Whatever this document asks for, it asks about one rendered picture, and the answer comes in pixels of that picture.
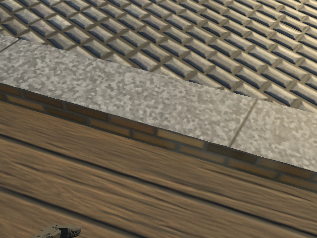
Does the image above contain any robot left hand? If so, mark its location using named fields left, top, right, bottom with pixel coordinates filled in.
left=31, top=223, right=81, bottom=238

